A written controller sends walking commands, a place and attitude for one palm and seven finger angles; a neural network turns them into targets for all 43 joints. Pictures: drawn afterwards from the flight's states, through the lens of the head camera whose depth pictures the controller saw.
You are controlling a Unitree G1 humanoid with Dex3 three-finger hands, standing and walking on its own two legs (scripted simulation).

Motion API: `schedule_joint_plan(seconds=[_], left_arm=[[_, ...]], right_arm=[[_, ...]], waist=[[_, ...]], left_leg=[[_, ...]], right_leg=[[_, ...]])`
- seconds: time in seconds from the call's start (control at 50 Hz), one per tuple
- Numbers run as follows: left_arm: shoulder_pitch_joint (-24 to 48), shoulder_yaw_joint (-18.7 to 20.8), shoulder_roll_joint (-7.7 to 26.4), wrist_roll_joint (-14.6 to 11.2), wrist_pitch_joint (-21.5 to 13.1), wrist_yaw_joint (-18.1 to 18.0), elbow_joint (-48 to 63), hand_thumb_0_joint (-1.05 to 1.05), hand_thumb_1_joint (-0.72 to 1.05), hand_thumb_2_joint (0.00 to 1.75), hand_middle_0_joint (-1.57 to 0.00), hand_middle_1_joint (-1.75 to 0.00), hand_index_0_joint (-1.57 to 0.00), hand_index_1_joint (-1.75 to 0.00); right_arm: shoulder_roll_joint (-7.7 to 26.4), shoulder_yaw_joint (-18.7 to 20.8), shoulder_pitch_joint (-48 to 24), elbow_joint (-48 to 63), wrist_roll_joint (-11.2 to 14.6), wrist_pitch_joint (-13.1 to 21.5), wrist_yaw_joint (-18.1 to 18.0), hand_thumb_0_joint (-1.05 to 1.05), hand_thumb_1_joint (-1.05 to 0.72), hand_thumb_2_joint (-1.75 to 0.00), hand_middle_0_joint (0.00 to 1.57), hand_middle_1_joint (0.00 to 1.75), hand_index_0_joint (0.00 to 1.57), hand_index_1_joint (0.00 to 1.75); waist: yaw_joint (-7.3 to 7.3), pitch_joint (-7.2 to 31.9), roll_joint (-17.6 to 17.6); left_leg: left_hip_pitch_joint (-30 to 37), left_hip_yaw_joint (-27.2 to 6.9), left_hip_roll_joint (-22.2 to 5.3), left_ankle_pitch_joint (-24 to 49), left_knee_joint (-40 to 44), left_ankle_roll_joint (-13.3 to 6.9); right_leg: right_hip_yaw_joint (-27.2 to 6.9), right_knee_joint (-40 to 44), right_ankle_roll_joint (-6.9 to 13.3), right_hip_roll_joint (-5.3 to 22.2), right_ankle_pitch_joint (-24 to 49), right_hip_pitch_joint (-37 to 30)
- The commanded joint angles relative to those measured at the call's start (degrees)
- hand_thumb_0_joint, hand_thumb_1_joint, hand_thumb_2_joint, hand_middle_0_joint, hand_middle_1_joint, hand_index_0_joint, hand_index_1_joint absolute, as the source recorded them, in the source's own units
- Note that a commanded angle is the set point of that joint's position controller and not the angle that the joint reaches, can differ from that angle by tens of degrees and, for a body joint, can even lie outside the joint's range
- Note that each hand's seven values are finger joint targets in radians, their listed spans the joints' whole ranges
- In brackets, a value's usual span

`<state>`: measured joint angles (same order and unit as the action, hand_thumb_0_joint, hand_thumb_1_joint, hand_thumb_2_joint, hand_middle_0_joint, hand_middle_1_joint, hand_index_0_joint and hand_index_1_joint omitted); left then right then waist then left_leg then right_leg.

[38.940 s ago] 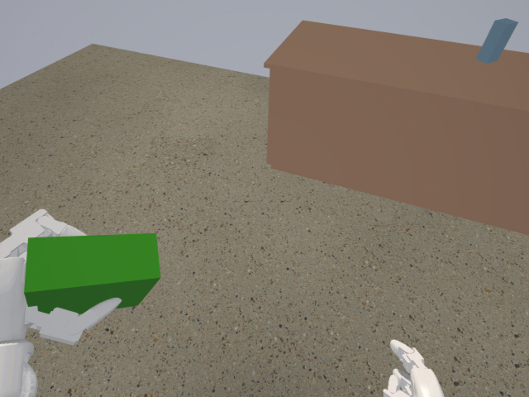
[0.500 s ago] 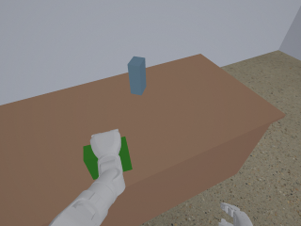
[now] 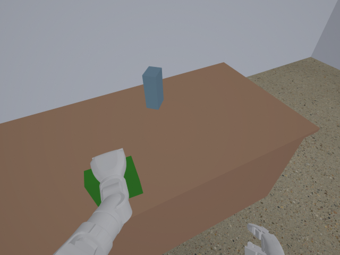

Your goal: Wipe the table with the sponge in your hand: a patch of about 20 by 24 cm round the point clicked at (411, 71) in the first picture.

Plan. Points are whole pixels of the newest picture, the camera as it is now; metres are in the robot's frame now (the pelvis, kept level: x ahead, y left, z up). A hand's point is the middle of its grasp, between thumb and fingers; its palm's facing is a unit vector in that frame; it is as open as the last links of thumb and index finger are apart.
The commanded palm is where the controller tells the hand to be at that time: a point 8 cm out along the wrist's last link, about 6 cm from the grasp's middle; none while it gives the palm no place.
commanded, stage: slide back across to the middle lane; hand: left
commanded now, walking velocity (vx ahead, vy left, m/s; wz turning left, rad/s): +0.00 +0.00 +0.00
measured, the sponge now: (117, 186) +0.32 +0.19 -0.05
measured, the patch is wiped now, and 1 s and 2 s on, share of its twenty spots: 1.00 1.00 1.00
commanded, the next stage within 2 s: wipe forward along the middle lane in 0.34 s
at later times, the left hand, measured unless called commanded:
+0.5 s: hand (93, 189) +0.28 +0.23 -0.01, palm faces -0.05 -0.08 -0.99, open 9.7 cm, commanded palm +0.26 +0.23 +0.03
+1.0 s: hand (89, 173) +0.33 +0.26 -0.01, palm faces -0.09 -0.02 -1.00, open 9.7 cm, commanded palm +0.32 +0.25 +0.02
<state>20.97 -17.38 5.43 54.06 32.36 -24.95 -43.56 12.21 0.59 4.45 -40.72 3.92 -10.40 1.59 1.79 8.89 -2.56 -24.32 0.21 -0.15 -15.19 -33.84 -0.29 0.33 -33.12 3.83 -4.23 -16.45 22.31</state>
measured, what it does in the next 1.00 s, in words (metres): stands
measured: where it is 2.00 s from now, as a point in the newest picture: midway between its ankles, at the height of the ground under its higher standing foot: outside the picture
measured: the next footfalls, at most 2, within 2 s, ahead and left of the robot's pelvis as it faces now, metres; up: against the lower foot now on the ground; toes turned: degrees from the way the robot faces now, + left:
none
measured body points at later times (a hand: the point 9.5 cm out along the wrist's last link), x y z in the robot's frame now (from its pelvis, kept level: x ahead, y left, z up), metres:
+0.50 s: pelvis +0.00 +0.00 +0.00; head -0.02 -0.02 +0.45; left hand +0.28 +0.23 +0.04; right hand +0.23 -0.21 -0.08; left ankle +0.02 +0.12 -0.73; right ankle +0.00 -0.08 -0.73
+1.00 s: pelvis -0.02 +0.00 -0.01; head +0.00 -0.01 +0.44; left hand +0.33 +0.26 +0.04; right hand +0.13 -0.24 -0.14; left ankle +0.02 +0.12 -0.73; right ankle +0.00 -0.08 -0.73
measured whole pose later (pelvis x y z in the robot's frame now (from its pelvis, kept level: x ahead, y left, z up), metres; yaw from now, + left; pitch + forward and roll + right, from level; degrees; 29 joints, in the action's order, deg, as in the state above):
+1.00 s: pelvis -0.02 +0.00 -0.01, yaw +1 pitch +9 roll -1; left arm 27.7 -9.3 15.2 56.3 22.7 -21.3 -50.7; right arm 14.3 1.0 9.5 -42.3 4.0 -7.1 -1.3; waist 0.6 8.4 -3.1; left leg -33.5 -1.2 0.3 -16.0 -40.2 -0.7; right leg 2.0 -38.7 3.4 -3.8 -17.4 30.7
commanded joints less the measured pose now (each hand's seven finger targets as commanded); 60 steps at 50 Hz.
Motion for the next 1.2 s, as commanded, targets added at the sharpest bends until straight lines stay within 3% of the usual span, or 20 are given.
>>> schedule_joint_plan(seconds=[0.0,0.06,0.08,0.3,0.34,0.36,0.42,0.44,0.52,0.56,0.7,0.74,0.78,0.84,0.9,1.0,1.04,1.1,1.14,1.18], left_arm=[[7.9,2.47,6.98,-0.25,1.2,1.61,10.34,0.0,0.1,1.3,-1.2,-1.6,-1.2,-1.6],[6.87,3.17,8.61,0.27,0.51,2.97,12.66,0.0,0.1,1.3,-1.2,-1.6,-1.2,-1.6],[6.55,1.23,6.97,0.37,0.17,3.54,13.39,0.0,0.1,1.3,-1.2,-1.6,-1.2,-1.6],[-0.75,3.68,9.36,1.62,-3.65,3.89,18.71,0.0,0.1,1.3,-1.2,-1.6,-1.2,-1.6],[-0.69,7.94,13.61,1.85,-3.15,3.56,18.63,0.0,0.1,1.3,-1.2,-1.6,-1.2,-1.6],[-0.54,5.83,11.71,1.8,-2.98,3.61,19.56,0.0,0.1,1.3,-1.2,-1.6,-1.2,-1.6],[1.0,5.67,12.27,2.57,-2.23,4.18,18.54,0.0,0.1,1.3,-1.2,-1.6,-1.2,-1.6],[2.76,7.27,13.99,2.56,-2.2,4.41,17.59,0.0,0.1,1.3,-1.2,-1.6,-1.2,-1.6],[8.94,6.02,13.38,2.9,-4.02,5.28,13.28,0.0,0.1,1.3,-1.2,-1.6,-1.2,-1.6],[9.55,7.19,14.29,2.89,-5.74,5.23,13.16,0.0,0.1,1.3,-1.2,-1.6,-1.2,-1.6],[13.62,7.07,13.5,3.41,-8.68,4.13,5.76,0.0,0.1,1.3,-1.2,-1.6,-1.2,-1.6],[13.4,9.62,15.46,2.71,-8.81,3.57,4.21,0.0,0.1,1.3,-1.2,-1.6,-1.2,-1.6],[15.0,8.23,14.42,2.56,-8.71,3.23,2.31,0.0,0.1,1.3,-1.2,-1.6,-1.2,-1.6],[17.35,10.78,17.86,2.87,-8.69,2.76,-0.21,0.0,0.1,1.3,-1.2,-1.6,-1.2,-1.6],[19.14,9.36,16.92,2.85,-9.01,2.76,-4.18,0.0,0.1,1.3,-1.2,-1.6,-1.2,-1.6],[23.76,9.73,18.19,2.8,-10.34,2.51,-7.24,0.0,0.1,1.3,-1.2,-1.6,-1.2,-1.6],[25.88,12.88,21.89,3.03,-10.92,2.01,-8.51,0.0,0.1,1.3,-1.2,-1.6,-1.2,-1.6],[25.45,12.25,21.31,2.66,-11.58,1.77,-10.57,0.0,0.1,1.3,-1.2,-1.6,-1.2,-1.6],[27.13,14.43,24.56,3.09,-11.83,1.72,-11.44,0.0,0.1,1.3,-1.2,-1.6,-1.2,-1.6],[28.86,12.18,22.52,3.36,-11.92,1.51,-12.28,0.0,0.1,1.3,-1.2,-1.6,-1.2,-1.6]], right_arm=[[6.85,1.75,-11.53,10.58,0.63,3.22,-0.72,0.0,-0.9,-0.9,0.2,0.3,0.2,0.3],[7.14,1.68,-11.79,10.67,0.8,3.56,-1.0,0.0,-0.9,-0.9,0.2,0.3,0.2,0.3],[7.04,1.59,-11.95,10.91,0.81,3.78,-1.04,0.0,-0.9,-0.9,0.2,0.3,0.2,0.3],[7.28,1.94,-12.22,11.51,0.56,4.66,-0.95,0.0,-0.9,-0.9,0.2,0.3,0.2,0.3],[7.83,1.89,-12.58,10.91,0.55,4.54,-1.15,0.0,-0.9,-0.9,0.2,0.3,0.2,0.3],[7.37,1.68,-12.78,11.37,0.58,4.62,-1.31,0.0,-0.9,-0.9,0.2,0.3,0.2,0.3],[7.45,1.39,-13.0,11.1,0.71,4.65,-1.76,0.0,-0.9,-0.9,0.2,0.3,0.2,0.3],[7.82,1.41,-12.83,10.72,0.64,4.61,-2.1,0.0,-0.9,-0.9,0.2,0.3,0.2,0.3],[7.79,1.16,-10.81,9.56,0.58,5.08,-3.12,0.0,-0.9,-0.9,0.2,0.3,0.2,0.3],[7.75,1.51,-9.56,9.69,0.42,5.47,-3.38,0.0,-0.9,-0.9,0.2,0.3,0.2,0.3],[8.09,1.97,-5.8,8.54,0.15,5.96,-3.39,0.0,-0.9,-0.9,0.2,0.3,0.2,0.3],[8.44,2.19,-5.13,8.18,0.11,5.98,-3.27,0.0,-0.9,-0.9,0.2,0.3,0.2,0.3],[8.37,2.04,-4.49,8.02,0.31,5.93,-3.32,0.0,-0.9,-0.9,0.2,0.3,0.2,0.3],[8.82,2.27,-3.31,7.25,0.24,5.83,-3.39,0.0,-0.9,-0.9,0.2,0.3,0.2,0.3],[8.76,2.18,-2.0,6.85,0.34,5.9,-3.49,0.0,-0.9,-0.9,0.2,0.3,0.2,0.3],[8.81,2.29,0.17,6.44,0.41,6.19,-3.58,0.0,-0.9,-0.9,0.2,0.3,0.2,0.3],[9.2,2.44,1.01,5.83,0.26,6.21,-3.57,0.0,-0.9,-0.9,0.2,0.3,0.2,0.3],[9.05,2.41,2.28,5.85,0.27,6.5,-3.33,0.0,-0.9,-0.9,0.2,0.3,0.2,0.3],[9.45,2.33,2.68,5.69,0.25,6.44,-3.35,0.0,-0.9,-0.9,0.2,0.3,0.2,0.3],[9.15,2.25,3.33,5.5,0.3,6.64,-3.19,0.0,-0.9,-0.9,0.2,0.3,0.2,0.3]], waist=[[1.61,9.72,7.16],[1.52,7.92,7.04],[1.12,7.01,6.47],[2.11,7.13,6.52],[2.97,7.04,4.95],[2.52,6.99,4.55],[2.3,6.21,5.35],[1.89,5.6,5.59],[-0.14,4.44,6.5],[0.13,7.26,4.74],[-1.23,8.13,6.27],[-0.68,10.02,7.45],[-1.41,8.75,7.21],[-1.32,8.91,5.77],[-2.34,7.4,7.49],[-2.76,9.05,6.22],[-2.44,10.29,5.89],[-2.88,10.58,6.6],[-2.84,11.09,7.12],[-3.7,10.04,5.09]], left_leg=[[5.64,0.24,2.28,7.84,3.11,-1.75],[6.39,-0.24,2.45,7.92,3.38,-1.89],[6.76,-0.06,2.45,7.67,3.29,-1.98],[7.73,-0.81,2.27,9.24,2.67,-1.86],[7.44,-1.26,2.46,9.13,3.1,-1.6],[7.57,-0.83,2.51,8.73,3.13,-1.79],[7.44,-1.24,2.55,7.36,3.29,-1.83],[7.12,-1.48,2.55,6.56,3.46,-1.81],[5.45,-1.33,2.5,3.73,2.53,-1.93],[5.32,-1.18,2.52,4.21,1.92,-1.9],[1.4,-1.29,2.08,3.17,-0.46,-1.82],[0.3,-1.36,1.99,3.83,-0.88,-1.78],[-1.12,-1.24,1.98,2.56,-1.14,-1.82],[-2.69,-1.38,1.96,1.19,-1.48,-1.79],[-4.78,-1.05,1.83,-0.69,-2.02,-1.96],[-5.84,-1.04,1.7,-2.1,-2.38,-2.08],[-6.32,-1.13,1.49,-1.97,-2.69,-2.12],[-7.59,-0.7,1.56,-1.89,-3.42,-2.28],[-8.86,-1.09,1.54,-2.17,-3.38,-2.25],[-8.56,-0.73,1.49,-2.65,-3.57,-2.31]], right_leg=[[-3.02,6.85,-0.51,2.26,15.85,-8.45],[-2.96,7.03,-0.36,2.1,15.27,-7.84],[-2.9,7.26,-0.4,2.2,15.12,-7.11],[-2.75,5.82,0.12,1.87,17.13,-6.51],[-3.46,5.94,0.51,1.64,16.57,-6.75],[-2.99,5.78,0.2,1.84,15.88,-6.78],[-2.78,6.39,0.1,1.79,12.65,-5.59],[-3.24,6.94,0.18,1.68,11.58,-4.95],[-2.94,6.74,-0.31,1.93,8.41,-1.92],[-2.85,5.55,-0.18,1.9,9.01,-2.52],[-2.18,3.78,-0.48,1.9,8.75,0.81],[-2.5,3.37,-0.57,1.93,10.62,-0.28],[-2.1,3.22,-0.88,2.06,8.92,1.14],[-2.69,3.25,-0.74,2.0,6.79,2.04],[-2.5,3.31,-1.21,2.2,4.12,3.84],[-2.25,2.97,-1.28,2.02,1.21,5.08],[-2.57,2.77,-1.18,1.94,1.32,4.86],[-2.69,2.69,-1.57,2.17,2.4,4.32],[-3.07,2.71,-1.55,2.06,1.97,3.93],[-2.65,2.66,-1.68,2.13,1.01,5.75]])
